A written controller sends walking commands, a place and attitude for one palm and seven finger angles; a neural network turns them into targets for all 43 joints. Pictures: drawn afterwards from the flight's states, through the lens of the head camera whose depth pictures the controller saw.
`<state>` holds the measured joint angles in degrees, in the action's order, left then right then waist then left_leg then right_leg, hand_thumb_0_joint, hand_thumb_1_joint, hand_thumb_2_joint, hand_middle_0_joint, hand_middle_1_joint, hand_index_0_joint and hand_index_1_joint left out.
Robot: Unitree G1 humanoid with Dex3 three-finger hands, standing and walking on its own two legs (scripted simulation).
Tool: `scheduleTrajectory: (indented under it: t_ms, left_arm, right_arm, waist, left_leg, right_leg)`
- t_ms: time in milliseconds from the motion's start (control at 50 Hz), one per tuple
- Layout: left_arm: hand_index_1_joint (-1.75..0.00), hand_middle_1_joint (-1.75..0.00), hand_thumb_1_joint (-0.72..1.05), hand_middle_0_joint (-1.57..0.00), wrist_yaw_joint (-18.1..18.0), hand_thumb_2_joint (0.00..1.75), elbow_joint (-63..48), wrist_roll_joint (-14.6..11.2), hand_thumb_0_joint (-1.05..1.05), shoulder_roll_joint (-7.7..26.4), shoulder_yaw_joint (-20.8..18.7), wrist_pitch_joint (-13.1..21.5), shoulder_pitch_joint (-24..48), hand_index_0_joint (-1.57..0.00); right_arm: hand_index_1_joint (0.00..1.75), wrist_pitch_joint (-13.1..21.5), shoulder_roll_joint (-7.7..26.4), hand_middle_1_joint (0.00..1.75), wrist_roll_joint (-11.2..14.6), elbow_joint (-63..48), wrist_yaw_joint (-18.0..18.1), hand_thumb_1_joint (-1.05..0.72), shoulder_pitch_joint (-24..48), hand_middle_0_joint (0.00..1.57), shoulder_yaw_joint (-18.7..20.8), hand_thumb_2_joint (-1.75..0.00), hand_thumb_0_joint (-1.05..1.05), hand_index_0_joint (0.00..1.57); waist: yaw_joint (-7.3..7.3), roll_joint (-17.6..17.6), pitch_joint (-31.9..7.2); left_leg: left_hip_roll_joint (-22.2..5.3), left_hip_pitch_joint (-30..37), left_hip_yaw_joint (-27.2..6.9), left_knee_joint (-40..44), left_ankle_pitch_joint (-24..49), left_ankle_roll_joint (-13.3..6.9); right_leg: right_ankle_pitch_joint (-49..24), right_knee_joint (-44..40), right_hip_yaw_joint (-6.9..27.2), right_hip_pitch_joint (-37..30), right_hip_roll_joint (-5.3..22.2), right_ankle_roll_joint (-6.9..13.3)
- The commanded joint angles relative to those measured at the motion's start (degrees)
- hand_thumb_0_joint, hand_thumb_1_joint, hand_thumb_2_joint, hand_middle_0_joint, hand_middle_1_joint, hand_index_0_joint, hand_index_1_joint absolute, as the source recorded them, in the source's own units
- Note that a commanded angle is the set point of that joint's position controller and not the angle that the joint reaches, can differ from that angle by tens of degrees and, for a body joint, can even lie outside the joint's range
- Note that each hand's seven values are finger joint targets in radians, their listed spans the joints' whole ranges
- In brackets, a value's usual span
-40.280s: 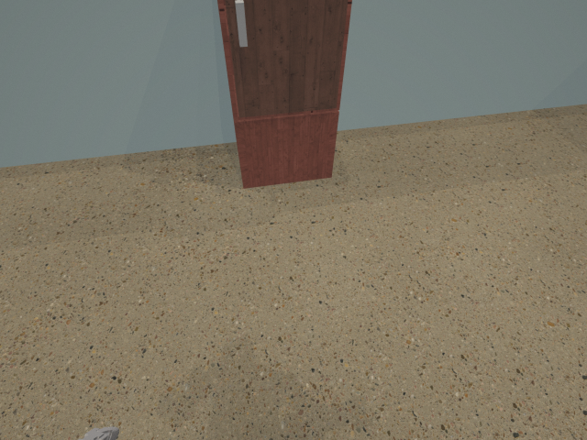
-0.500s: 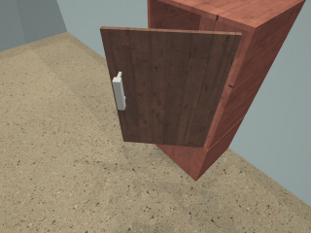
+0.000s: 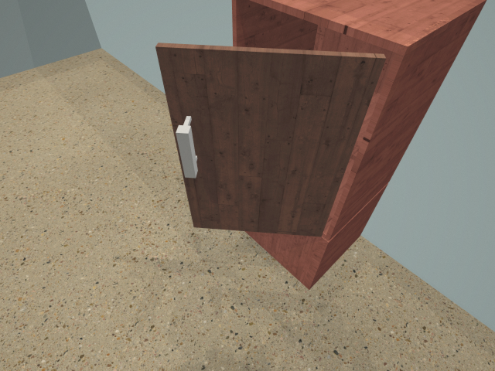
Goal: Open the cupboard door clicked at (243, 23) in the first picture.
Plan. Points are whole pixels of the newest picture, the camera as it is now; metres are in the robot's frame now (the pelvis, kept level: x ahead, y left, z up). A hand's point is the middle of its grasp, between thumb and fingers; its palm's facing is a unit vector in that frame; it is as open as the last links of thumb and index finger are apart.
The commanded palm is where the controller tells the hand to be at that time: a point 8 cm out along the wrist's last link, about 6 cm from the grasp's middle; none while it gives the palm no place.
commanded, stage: raise the hand with hooked fingers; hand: left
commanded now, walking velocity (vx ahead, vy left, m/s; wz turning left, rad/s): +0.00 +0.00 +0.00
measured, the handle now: (189, 146) +0.57 +0.17 +0.02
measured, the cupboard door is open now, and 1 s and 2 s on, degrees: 42 42 42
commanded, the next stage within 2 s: none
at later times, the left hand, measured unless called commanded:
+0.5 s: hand (109, 354) +0.16 +0.24 -0.07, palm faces +0.03 -1.00 +0.01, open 8.7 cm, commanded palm +0.14 +0.29 -0.05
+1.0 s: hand (92, 314) +0.21 +0.26 -0.02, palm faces +0.00 -1.00 -0.06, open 11.7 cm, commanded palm +0.18 +0.32 -0.01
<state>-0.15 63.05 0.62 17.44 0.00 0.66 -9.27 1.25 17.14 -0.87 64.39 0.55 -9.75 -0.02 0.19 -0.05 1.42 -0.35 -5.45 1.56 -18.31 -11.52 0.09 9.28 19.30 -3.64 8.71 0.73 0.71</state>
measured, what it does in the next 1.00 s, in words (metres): lowers itself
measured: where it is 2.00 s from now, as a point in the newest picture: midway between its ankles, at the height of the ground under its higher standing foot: outside the picture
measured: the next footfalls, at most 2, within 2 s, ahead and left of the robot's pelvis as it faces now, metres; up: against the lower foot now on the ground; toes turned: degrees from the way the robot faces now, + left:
none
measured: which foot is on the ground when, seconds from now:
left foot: down 0.00-1.00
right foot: down 0.00-1.00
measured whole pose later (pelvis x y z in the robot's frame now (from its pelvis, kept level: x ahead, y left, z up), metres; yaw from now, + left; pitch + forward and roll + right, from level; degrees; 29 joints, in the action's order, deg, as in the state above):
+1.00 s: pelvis -0.02 +0.02 -0.08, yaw +1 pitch +13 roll -3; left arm 26.7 6.6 -21.5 19.4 -20.3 18.8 -16.2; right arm 15.3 15.3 2.1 32.1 4.1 -15.8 -0.7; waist -0.1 -1.1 -6.1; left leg -1.1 -43.8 -0.5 -60.9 -29.8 -1.4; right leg 24.7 56.4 -4.9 44.2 1.5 -0.2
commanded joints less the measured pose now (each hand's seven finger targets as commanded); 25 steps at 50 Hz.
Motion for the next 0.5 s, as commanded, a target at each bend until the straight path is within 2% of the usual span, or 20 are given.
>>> scheduleTrajectory:
  t_ms: [0, 20, 40, 60, 80, 100, 120, 140, 160, 180, 200, 220, 240, 280, 300, 340, 380, 400, 440, 480]
  left_arm:
    - [-0.3, -0.3, 0.9, -0.2, -0.93, 0.9, -3.32, 0.18, 0.0, 10.65, -1.91, 1.01, 1.03, -0.2]
    - [-0.3, -0.3, 0.9, -0.2, -0.96, 0.9, -3.34, 0.22, 0.0, 10.52, -1.99, 1.04, 1.09, -0.2]
    - [-0.3, -0.3, 0.9, -0.2, -3.2, 0.9, -1.68, -0.04, 0.0, 3.39, -0.95, 1.96, -6.11, -0.2]
    - [-0.32, -0.32, 0.88, -0.2, -1.43, 0.89, -76.51, -8.96, 0.0, 24.66, -22.55, 14.38, 36.73, -0.2]
    - [-0.33, -0.33, 0.85, -0.2, -1.32, 0.88, -56.04, -5.79, 0.0, 19.1, -20.41, 12.65, 3.22, -0.2]
    - [-0.34, -0.34, 0.83, -0.21, -0.47, 0.87, -52.34, -11.05, 0.0, 6.08, -14.97, 9.75, -7.13, -0.21]
    - [-0.36, -0.36, 0.81, -0.21, 0.85, 0.86, -48.87, -11.53, 0.0, 2.92, -14.63, 11.65, -4.6, -0.21]
    - [-0.37, -0.37, 0.78, -0.21, 2.74, 0.85, -49.71, -13.62, 0.0, 2.52, -15.85, 15.66, -4.92, -0.21]
    - [-0.39, -0.39, 0.76, -0.21, 5.32, 0.84, -45.63, -14.56, 0.0, 1.06, -16.45, 19.73, -10.75, -0.21]
    - [-0.4, -0.4, 0.74, -0.21, 8.37, 0.83, -42.74, -15.89, 0.0, -1.63, -16.25, 23.89, -15.62, -0.21]
    - [-0.42, -0.42, 0.71, -0.21, 11.72, 0.82, -40.19, -16.88, 0.0, -1.45, -18.08, 28.13, -18.66, -0.21]
    - [-0.43, -0.43, 0.69, -0.22, 15.23, 0.81, -42.6, -18.08, 0.0, -1.48, -17.96, 32.9, -18.21, -0.22]
    - [-0.45, -0.45, 0.67, -0.22, 18.78, 0.8, -42.9, -18.78, 0.0, -1.29, -18.1, 36.92, -18.99, -0.22]
    - [-0.48, -0.48, 0.62, -0.22, 25.49, 0.78, -45.02, -20.09, 0.0, 2.63, -20.42, 42.95, -15.35, -0.22]
    - [-0.5, -0.5, 0.6, -0.22, 29.4, 0.77, -44.54, -21.07, 0.0, 5.68, -22.64, 43.94, -14.53, -0.22]
    - [-0.53, -0.53, 0.55, -0.22, 34.15, 0.75, -51.2, -24.91, 0.0, 8.35, -25.04, 41.36, -12.01, -0.22]
    - [-0.55, -0.55, 0.5, -0.23, 34.72, 0.73, -59.58, -27.59, 0.0, 8.99, -26.07, 36.8, -9.61, -0.23]
    - [-0.57, -0.57, 0.48, -0.23, 34.47, 0.72, -63.42, -28.09, 0.0, 9.56, -25.8, 34.52, -6.99, -0.23]
    - [-0.6, -0.6, 0.43, -0.23, 32.22, 0.7, -69.13, -26.55, 0.0, 8.58, -24.48, 30.73, -6.49, -0.23]
    - [-0.63, -0.63, 0.39, -0.24, 29.27, 0.68, -74.09, -23.92, 0.0, 8.56, -23.59, 28.1, -5.96, -0.24]
  right_arm:
    - [0.3, 0.93, 10.49, 0.3, 0.17, -3.0, 0.56, -0.9, 1.31, 0.2, 1.97, -0.9, 0.0, 0.2]
    - [0.3, 1.01, 10.71, 0.3, 0.13, -2.91, 0.58, -0.9, 1.26, 0.2, 2.04, -0.9, 0.0, 0.2]
    - [0.3, 1.18, 4.88, 0.3, 0.77, -5.7, -0.11, -0.9, 0.92, 0.2, 1.16, -0.9, 0.0, 0.2]
    - [0.3, 7.54, 8.23, 0.3, 2.91, -24.35, 2.55, -0.9, -0.44, 0.2, 3.13, -0.9, 0.0, 0.2]
    - [0.3, 11.44, 7.39, 0.3, 2.1, -24.86, 4.5, -0.9, 4.33, 0.2, 3.17, -0.9, 0.0, 0.2]
    - [0.3, 12.98, 5.43, 0.3, 2.89, -25.63, 4.01, -0.9, 3.73, 0.2, 2.83, -0.9, 0.0, 0.2]
    - [0.3, 13.76, 4.9, 0.3, 3.31, -24.42, 3.58, -0.9, 0.44, 0.2, 3.38, -0.9, 0.0, 0.2]
    - [0.3, 14.95, 5.82, 0.3, 2.54, -27.5, 3.36, -0.9, 1.61, 0.2, 4.57, -0.9, 0.0, 0.2]
    - [0.3, 15.71, 5.96, 0.3, 2.01, -28.06, 2.98, -0.9, 1.02, 0.2, 5.12, -0.9, 0.0, 0.2]
    - [0.3, 16.62, 5.63, 0.3, 1.81, -29.58, 2.48, -0.9, 1.84, 0.2, 5.22, -0.9, 0.0, 0.2]
    - [0.3, 17.48, 5.42, 0.3, 2.03, -31.09, 1.68, -0.9, 2.18, 0.2, 5.49, -0.9, 0.0, 0.2]
    - [0.3, 18.19, 5.32, 0.3, 1.82, -32.31, 1.07, -0.9, 2.15, 0.2, 5.5, -0.9, 0.0, 0.2]
    - [0.3, 18.99, 5.21, 0.3, 1.84, -33.67, 0.59, -0.9, 2.84, 0.2, 5.59, -0.9, 0.0, 0.2]
    - [0.3, 20.62, 5.65, 0.3, 1.97, -35.92, 0.08, -0.9, 2.9, 0.2, 5.76, -0.9, 0.0, 0.2]
    - [0.3, 21.1, 6.48, 0.3, 2.2, -36.82, -0.05, -0.9, 1.9, 0.2, 5.69, -0.9, 0.0, 0.2]
    - [0.3, 21.16, 6.59, 0.3, 2.91, -40.49, 0.64, -0.9, 2.11, 0.2, 5.42, -0.9, 0.0, 0.2]
    - [0.3, 20.78, 6.04, 0.3, 3.31, -42.21, 1.86, -0.9, 1.44, 0.2, 5.18, -0.9, 0.0, 0.2]
    - [0.3, 20.52, 6.3, 0.3, 2.89, -42.39, 2.25, -0.9, 0.75, 0.2, 4.75, -0.9, 0.0, 0.2]
    - [0.3, 19.75, 5.55, 0.3, 2.95, -41.71, 2.64, -0.9, -0.1, 0.2, 4.64, -0.9, 0.0, 0.2]
    - [0.3, 19.07, 5.12, 0.3, 2.88, -40.85, 3.07, -0.9, -0.69, 0.2, 4.84, -0.9, 0.0, 0.2]
  waist:
    - [-0.39, 0.44, -1.58]
    - [-0.3, 0.2, -2.38]
    - [-1.06, -2.56, -1.12]
    - [3.42, -7.84, -21.98]
    - [-4.06, -11.99, -16.04]
    - [-1.1, -13.08, -8.59]
    - [1.51, -3.75, -2.15]
    - [0.88, 0.6, 2.37]
    - [0.15, 6.43, 1.0]
    - [-1.1, 9.69, 0.73]
    - [-3.06, 6.32, -0.52]
    - [-3.34, 6.67, -4.82]
    - [-3.94, 5.59, -6.76]
    - [-3.17, 6.57, -12.67]
    - [-3.29, 3.03, -13.73]
    - [-3.49, 0.7, -19.99]
    - [-3.32, 0.59, -23.45]
    - [-2.96, -1.1, -23.28]
    - [-1.96, -4.13, -23.51]
    - [-1.03, -4.5, -23.51]
  left_leg:
    - [-6.93, -2.71, -5.55, 3.27, 7.62, -1.06]
    - [-6.91, -2.41, -5.6, 3.19, 8.29, -1.08]
    - [-7.99, -5.05, -0.25, -6.95, 5.29, 0.1]
    - [2.51, 4.65, -2.47, -2.08, 12.44, -0.38]
    - [1.24, 1.12, 1.32, -3.06, 14.42, -1.16]
    - [1.24, -3.42, -0.21, -3.45, 9.21, 0.53]
    - [0.89, -6.76, -1.1, -5.5, 5.34, 0.19]
    - [1.13, -12.09, -2.1, -8.48, 0.82, -0.01]
    - [1.09, -16.19, -2.02, -11.34, -2.75, -0.05]
    - [1.55, -21.47, -1.92, -15.05, -6.08, 0.03]
    - [2.38, -24.84, -1.29, -18.67, -7.11, 0.62]
    - [2.49, -27.65, -0.95, -22.63, -7.52, 0.69]
    - [2.54, -30.95, -0.68, -26.43, -8.27, 0.74]
    - [2.48, -37.13, -1.0, -33.43, -8.63, 0.45]
    - [2.27, -38.9, -1.32, -36.3, -7.9, 0.41]
    - [2.11, -39.45, -0.84, -38.84, -8.23, -0.55]
    - [1.68, -39.67, -0.71, -40.63, -6.0, -1.21]
    - [1.11, -39.47, -1.7, -40.76, -4.75, -1.16]
    - [0.57, -36.97, -2.91, -40.16, -1.21, -1.46]
    - [0.22, -35.6, -3.18, -40.04, 1.87, -1.65]
  right_leg:
    - [-6.31, -2.86, 6.66, -2.78, 7.27, 0.97]
    - [-6.99, -2.63, 6.81, -3.16, 7.29, 1.02]
    - [-14.84, 0.78, 7.75, -0.75, 9.58, -0.58]
    - [-15.14, 4.19, 3.37, -7.12, 1.97, 1.29]
    - [-6.32, 6.45, 0.88, -3.64, 0.86, 2.91]
    - [-0.86, 5.26, -1.82, 0.85, 0.87, 2.26]
    - [0.64, 5.93, -2.22, 6.82, 0.1, 0.9]
    - [4.38, 7.78, -2.5, 11.7, -0.09, 0.47]
    - [8.64, 10.46, -3.04, 15.61, -0.26, 0.16]
    - [12.51, 13.87, -2.82, 19.8, -0.41, 0.09]
    - [13.87, 17.45, -1.62, 21.49, 0.09, 0.72]
    - [14.89, 21.4, -0.83, 23.66, 0.08, 0.75]
    - [15.55, 25.12, 0.14, 26.41, 0.06, 0.99]
    - [15.38, 30.99, 2.83, 29.48, 0.36, 0.93]
    - [14.76, 33.5, 4.84, 30.61, 0.51, 1.6]
    - [16.5, 34.09, 6.95, 29.79, 0.84, 1.15]
    - [14.3, 34.13, 7.67, 27.46, 0.64, 0.47]
    - [12.25, 35.88, 6.37, 28.31, -0.44, 0.82]
    - [6.37, 36.44, 4.39, 28.66, -1.19, 0.71]
    - [2.71, 36.83, 2.76, 28.95, -1.57, 0.52]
